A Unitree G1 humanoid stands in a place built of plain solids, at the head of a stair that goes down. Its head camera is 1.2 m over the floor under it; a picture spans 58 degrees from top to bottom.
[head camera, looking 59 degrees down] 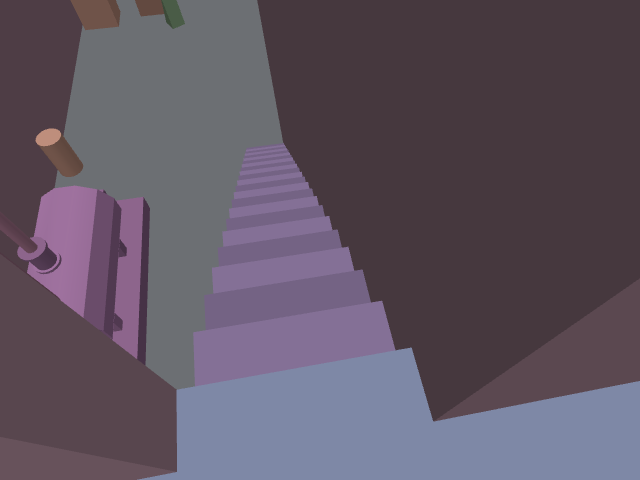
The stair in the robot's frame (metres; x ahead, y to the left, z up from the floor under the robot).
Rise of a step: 0.20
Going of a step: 0.23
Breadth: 0.65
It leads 10 degrees to the left of straight ahead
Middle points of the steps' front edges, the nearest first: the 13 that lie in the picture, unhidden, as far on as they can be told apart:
0.31 0.06 0.00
0.54 0.10 -0.20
0.76 0.14 -0.40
0.98 0.18 -0.59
1.21 0.22 -0.79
1.43 0.26 -0.99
1.66 0.30 -1.19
1.88 0.34 -1.39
2.10 0.38 -1.59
2.33 0.42 -1.78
2.55 0.46 -1.98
2.77 0.50 -2.18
3.00 0.54 -2.38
